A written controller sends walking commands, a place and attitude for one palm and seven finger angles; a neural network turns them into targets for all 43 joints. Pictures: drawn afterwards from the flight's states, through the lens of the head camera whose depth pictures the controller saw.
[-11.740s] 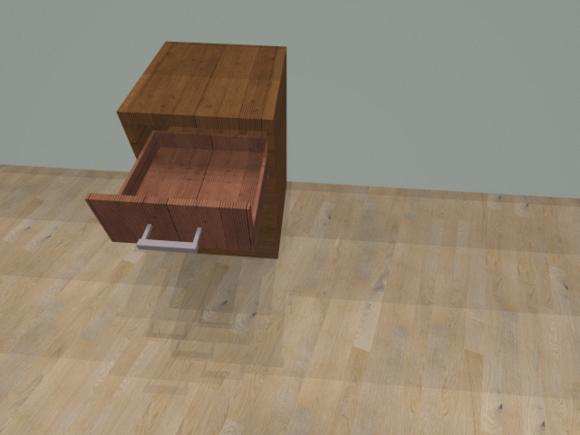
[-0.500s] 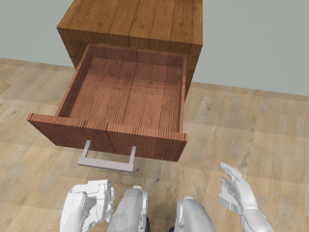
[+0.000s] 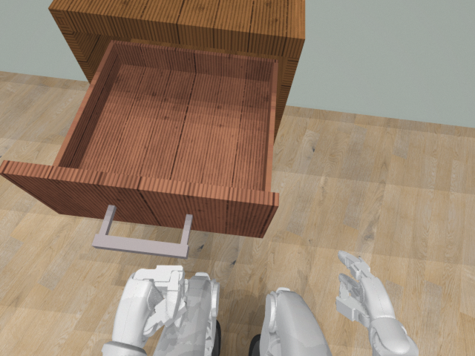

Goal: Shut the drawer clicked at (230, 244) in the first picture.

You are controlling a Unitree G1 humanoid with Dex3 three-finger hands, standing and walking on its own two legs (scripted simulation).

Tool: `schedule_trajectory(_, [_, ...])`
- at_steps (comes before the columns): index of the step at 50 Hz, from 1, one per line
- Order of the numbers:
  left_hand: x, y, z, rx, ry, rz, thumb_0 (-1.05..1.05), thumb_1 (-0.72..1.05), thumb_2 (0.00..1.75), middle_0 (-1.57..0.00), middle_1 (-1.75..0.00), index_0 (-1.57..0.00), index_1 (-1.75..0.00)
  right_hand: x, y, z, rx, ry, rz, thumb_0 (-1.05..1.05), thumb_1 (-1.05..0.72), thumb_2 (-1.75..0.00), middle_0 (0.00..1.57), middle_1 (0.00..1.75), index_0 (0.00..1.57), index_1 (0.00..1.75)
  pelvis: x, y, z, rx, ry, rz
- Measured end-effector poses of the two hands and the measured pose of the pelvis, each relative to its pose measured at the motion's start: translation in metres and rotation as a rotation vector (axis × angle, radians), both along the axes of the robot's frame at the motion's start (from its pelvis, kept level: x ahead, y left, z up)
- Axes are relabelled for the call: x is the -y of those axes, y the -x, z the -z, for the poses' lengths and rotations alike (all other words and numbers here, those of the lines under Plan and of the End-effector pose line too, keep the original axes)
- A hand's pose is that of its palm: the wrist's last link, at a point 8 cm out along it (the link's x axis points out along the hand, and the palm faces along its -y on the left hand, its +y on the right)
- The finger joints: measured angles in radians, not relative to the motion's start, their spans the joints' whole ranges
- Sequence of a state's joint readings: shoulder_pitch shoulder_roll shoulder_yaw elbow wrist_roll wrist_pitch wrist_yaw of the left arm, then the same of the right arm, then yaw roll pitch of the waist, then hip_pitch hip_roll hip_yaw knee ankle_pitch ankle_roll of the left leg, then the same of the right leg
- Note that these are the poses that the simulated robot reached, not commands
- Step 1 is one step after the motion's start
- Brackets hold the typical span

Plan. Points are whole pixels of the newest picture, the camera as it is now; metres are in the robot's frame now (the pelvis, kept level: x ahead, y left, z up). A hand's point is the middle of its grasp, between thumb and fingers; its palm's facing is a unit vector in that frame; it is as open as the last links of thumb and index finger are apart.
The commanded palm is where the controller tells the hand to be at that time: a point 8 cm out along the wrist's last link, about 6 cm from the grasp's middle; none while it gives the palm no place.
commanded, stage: bring the fist close to the handle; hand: left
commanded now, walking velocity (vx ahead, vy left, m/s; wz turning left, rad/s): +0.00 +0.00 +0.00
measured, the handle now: (145, 232) +0.30 +0.18 -0.01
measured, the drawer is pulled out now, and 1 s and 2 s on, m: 0.29 0.27 0.15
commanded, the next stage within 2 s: push the drawer shut in 0.50 s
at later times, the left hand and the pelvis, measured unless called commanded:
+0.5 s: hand (167, 292) +0.22 +0.12 +0.00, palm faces +0.01 -1.00 +0.01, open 3.3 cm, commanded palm +0.19 +0.17 -0.01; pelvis +0.00 -0.01 -0.01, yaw +0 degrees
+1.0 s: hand (176, 276) +0.24 +0.12 -0.01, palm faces -0.06 -1.00 +0.01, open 3.4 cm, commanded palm +0.24 +0.16 -0.01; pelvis -0.01 +0.00 -0.01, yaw +0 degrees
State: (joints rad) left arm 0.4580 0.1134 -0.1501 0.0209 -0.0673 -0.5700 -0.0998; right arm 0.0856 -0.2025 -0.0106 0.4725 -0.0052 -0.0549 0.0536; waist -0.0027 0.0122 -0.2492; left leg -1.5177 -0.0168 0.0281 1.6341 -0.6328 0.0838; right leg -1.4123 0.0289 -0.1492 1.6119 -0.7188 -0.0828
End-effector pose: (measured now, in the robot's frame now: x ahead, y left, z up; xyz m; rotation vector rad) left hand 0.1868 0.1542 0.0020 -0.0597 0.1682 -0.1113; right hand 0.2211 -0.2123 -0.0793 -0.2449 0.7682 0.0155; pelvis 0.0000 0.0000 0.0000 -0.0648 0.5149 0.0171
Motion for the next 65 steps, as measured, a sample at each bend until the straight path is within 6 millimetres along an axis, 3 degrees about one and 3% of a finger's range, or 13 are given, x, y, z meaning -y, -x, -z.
schedule_trajectory(3, [-0.010,-0.001,0.006,-0.003,-0.033,-0.066,0.02,0.90,0.90,-1.40,-1.60,-1.39,-1.60,0.002,0.000,0.005,-0.014,0.002,-0.007,0.01,-0.91,-0.90,0.20,0.30,0.21,0.30,0.003,0.000,0.003,-0.007,-0.003,0.000])
schedule_trajectory(8, [-0.025,-0.009,-0.003,0.102,-0.060,-0.142,0.02,0.90,0.90,-1.40,-1.60,-1.39,-1.60,0.003,0.000,0.018,-0.036,-0.002,-0.037,0.01,-0.91,-0.90,0.20,0.30,0.20,0.30,0.007,0.002,0.009,-0.022,0.003,-0.008])
schedule_trajectory(12, [-0.017,-0.014,-0.004,0.126,-0.041,-0.092,0.01,0.92,0.91,-1.40,-1.60,-1.39,-1.60,0.005,0.003,0.026,-0.047,-0.014,-0.031,0.01,-0.91,-0.90,0.20,0.30,0.21,0.30,0.008,0.003,0.013,-0.022,0.003,-0.007])
schedule_trajectory(17, [-0.006,-0.009,0.009,0.025,-0.031,-0.026,0.01,0.93,0.92,-1.40,-1.60,-1.39,-1.60,0.007,0.009,0.027,-0.067,-0.020,0.000,0.01,-0.91,-0.90,0.20,0.30,0.21,0.30,0.010,0.003,0.012,-0.016,-0.006,0.001])
schedule_trajectory(26, [-0.024,-0.008,-0.004,0.090,-0.053,-0.120,0.01,0.91,0.90,-1.40,-1.60,-1.39,-1.60,0.013,0.014,0.022,-0.077,0.000,0.004,0.01,-0.91,-0.90,0.20,0.30,0.20,0.30,0.013,0.003,0.008,-0.014,0.001,-0.003])
schedule_trajectory(35, [-0.007,-0.012,0.010,0.047,-0.023,-0.019,0.01,0.90,0.90,-1.40,-1.60,-1.39,-1.60,0.015,0.010,0.019,-0.047,0.012,0.016,0.01,-0.91,-0.90,0.20,0.30,0.21,0.30,0.009,0.005,0.012,-0.013,0.002,0.003])
schedule_trajectory(50, [-0.016,-0.034,0.009,0.105,-0.053,-0.051,0.06,0.84,0.90,-1.40,-1.60,-1.39,-1.60,0.007,0.026,0.030,-0.102,0.015,-0.008,0.01,-0.91,-0.90,0.20,0.30,0.21,0.30,0.004,0.008,0.014,-0.025,0.014,0.000])
schedule_trajectory(65, [-0.012,-0.072,0.009,0.114,-0.065,-0.039,0.05,0.87,0.92,-1.40,-1.60,-1.39,-1.60,0.016,0.051,0.026,-0.172,0.036,0.034,0.01,-0.91,-0.90,0.20,0.30,0.21,0.30,0.001,0.009,0.008,-0.022,0.013,0.005])
